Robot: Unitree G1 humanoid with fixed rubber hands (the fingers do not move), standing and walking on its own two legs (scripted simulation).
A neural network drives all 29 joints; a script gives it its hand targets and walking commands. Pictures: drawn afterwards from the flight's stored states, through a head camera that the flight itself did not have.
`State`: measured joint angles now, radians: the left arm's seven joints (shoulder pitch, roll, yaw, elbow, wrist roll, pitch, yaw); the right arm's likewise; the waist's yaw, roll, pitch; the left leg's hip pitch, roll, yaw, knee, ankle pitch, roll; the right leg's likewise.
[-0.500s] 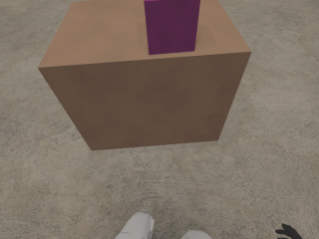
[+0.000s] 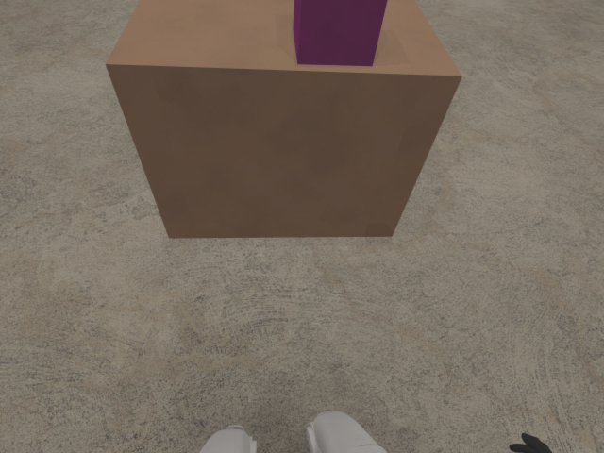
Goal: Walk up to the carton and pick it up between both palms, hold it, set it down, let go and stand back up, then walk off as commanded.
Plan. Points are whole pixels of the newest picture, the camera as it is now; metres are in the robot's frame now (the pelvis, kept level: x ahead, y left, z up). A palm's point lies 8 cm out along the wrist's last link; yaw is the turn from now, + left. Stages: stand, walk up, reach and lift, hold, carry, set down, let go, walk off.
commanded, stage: walk off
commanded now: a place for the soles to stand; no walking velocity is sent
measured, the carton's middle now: (335, 6) +1.12 -0.09 +0.09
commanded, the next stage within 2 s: stand in 1.90 s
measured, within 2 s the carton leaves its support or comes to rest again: neither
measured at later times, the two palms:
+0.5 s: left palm out of the picture -0.01 +0.27 -0.08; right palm out of the picture -0.04 -0.36 -0.09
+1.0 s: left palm out of the picture -0.09 +0.26 -0.08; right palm out of the picture -0.02 -0.41 -0.08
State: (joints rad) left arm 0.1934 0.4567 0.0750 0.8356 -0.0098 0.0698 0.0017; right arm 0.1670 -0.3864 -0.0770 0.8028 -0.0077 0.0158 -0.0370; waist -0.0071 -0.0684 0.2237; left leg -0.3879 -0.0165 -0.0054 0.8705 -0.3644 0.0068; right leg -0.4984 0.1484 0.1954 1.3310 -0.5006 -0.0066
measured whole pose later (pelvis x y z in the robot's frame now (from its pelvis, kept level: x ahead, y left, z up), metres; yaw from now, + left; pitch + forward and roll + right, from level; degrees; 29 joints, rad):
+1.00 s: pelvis -0.11 -0.08 +0.01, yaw +1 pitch -4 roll +1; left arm 0.33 0.43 0.09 0.88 0.02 -0.04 -0.05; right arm 0.24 -0.44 -0.09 0.84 -0.02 -0.02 0.00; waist 0.01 0.01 0.10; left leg -0.41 0.00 -0.03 0.98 -0.52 0.03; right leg -0.32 0.02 -0.05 0.82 -0.43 -0.05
